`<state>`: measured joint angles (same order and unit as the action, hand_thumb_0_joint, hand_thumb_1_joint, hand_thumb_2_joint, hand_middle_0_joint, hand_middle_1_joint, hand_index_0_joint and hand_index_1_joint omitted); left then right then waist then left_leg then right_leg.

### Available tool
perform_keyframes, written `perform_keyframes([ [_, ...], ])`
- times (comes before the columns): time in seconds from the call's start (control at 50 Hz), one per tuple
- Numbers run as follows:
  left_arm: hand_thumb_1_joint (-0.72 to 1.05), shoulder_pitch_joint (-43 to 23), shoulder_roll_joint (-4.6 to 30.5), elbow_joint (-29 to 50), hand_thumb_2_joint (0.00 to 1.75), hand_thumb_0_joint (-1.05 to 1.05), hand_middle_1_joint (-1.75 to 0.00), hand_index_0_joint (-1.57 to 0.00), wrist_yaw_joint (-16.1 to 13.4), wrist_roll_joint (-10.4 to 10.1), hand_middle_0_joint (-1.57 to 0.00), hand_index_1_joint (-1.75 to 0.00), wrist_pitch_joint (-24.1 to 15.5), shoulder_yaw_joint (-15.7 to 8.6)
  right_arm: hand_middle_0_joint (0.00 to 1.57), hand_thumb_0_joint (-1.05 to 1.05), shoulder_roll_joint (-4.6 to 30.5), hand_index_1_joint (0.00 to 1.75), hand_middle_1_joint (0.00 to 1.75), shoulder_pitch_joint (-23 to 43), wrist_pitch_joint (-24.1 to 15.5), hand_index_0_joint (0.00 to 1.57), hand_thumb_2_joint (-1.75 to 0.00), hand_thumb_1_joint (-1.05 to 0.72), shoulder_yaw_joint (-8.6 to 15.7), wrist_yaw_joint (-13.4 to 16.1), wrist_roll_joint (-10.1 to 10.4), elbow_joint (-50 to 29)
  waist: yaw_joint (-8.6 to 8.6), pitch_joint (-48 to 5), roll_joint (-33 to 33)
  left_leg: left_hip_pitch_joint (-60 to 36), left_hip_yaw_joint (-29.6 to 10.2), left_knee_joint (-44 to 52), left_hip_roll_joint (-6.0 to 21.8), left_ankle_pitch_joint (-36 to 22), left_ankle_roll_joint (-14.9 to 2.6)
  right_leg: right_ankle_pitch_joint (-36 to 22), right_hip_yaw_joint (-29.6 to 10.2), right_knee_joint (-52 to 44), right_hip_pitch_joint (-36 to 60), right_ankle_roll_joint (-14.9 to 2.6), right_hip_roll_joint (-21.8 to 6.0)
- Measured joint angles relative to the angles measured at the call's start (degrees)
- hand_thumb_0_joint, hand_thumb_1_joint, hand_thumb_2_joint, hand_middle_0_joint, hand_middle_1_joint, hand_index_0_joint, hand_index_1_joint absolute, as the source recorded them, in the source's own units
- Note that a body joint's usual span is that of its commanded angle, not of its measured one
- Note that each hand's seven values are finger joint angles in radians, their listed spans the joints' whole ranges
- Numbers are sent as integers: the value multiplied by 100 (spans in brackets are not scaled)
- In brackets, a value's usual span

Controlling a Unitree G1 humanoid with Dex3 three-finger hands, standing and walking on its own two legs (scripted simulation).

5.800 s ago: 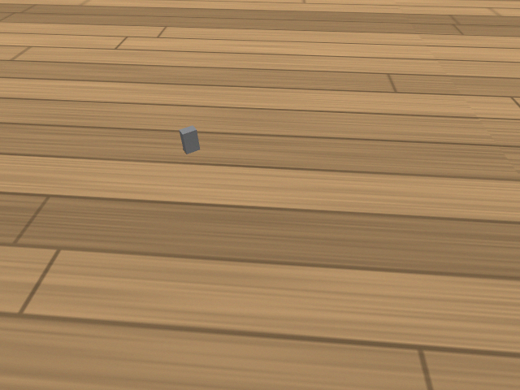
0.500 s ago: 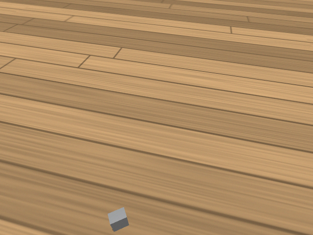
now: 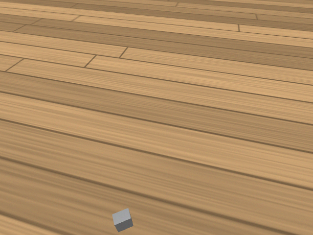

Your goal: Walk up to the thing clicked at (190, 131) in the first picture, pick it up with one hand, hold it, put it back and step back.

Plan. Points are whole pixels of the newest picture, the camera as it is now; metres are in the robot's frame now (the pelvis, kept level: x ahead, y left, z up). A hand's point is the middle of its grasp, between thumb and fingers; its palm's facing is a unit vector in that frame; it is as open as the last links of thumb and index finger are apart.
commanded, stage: walk up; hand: left
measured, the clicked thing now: (123, 220) +0.37 +0.21 -0.70
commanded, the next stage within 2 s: stand in 0.26 s
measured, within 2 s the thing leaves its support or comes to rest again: neither
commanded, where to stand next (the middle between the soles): +0.03 +0.00 m, yaw -1 degrees
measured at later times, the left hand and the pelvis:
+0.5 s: hand out of the picture +0.08 +0.26 -0.15, palm faces -0.01 -0.94 -0.34, open 7.3 cm; pelvis -0.01 +0.00 +0.00, yaw +0 degrees
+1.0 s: hand out of the picture +0.04 +0.25 -0.16, palm faces -0.02 -0.94 -0.34, open 7.3 cm; pelvis -0.02 +0.00 +0.00, yaw +0 degrees
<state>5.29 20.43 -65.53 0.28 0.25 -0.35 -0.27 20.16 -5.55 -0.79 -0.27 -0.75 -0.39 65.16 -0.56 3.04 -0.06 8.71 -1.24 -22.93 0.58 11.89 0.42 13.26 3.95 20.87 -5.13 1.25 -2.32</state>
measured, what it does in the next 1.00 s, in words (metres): stands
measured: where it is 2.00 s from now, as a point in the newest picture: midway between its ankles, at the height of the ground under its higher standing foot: outside the picture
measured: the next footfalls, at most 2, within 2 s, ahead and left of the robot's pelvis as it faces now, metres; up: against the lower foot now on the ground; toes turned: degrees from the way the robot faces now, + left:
none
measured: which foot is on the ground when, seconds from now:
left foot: down 0.00-1.00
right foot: down 0.00-1.00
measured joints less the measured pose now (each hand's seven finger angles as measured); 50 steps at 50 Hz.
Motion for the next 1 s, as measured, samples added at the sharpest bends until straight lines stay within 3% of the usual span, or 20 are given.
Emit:
perform_keyframes([
  [0.54, 91, -100, -38, -3, 90, 1, -30, -21, -32, 4, -20, -30, 15, 7, 20, 1, -27, 30, 29, 196, 22, 20, -90, -91, -26, 36, 17, -21, 33, 61, -16, -146, 43, 367, -3, -268, 1, -278, -37, -357, 124, 22, 2],
  [1.0, 91, 211, -26, -57, 90, 1, -30, -21, 9, 26, -20, -30, 37, 11, 20, 1, -1, 30, 29, -115, 50, 20, -90, -91, -10, -13, -26, 101, 54, 19, 9, -4, 19, 372, 12, -373, 25, -328, -20, -271, -53, -12, 16],
])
